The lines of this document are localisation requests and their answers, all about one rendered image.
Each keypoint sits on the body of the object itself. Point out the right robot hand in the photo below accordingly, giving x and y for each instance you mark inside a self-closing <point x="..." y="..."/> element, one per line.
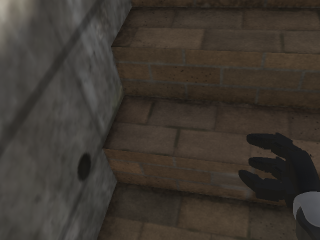
<point x="296" y="175"/>

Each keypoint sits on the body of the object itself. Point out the robot right forearm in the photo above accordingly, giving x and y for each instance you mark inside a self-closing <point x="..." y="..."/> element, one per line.
<point x="306" y="211"/>

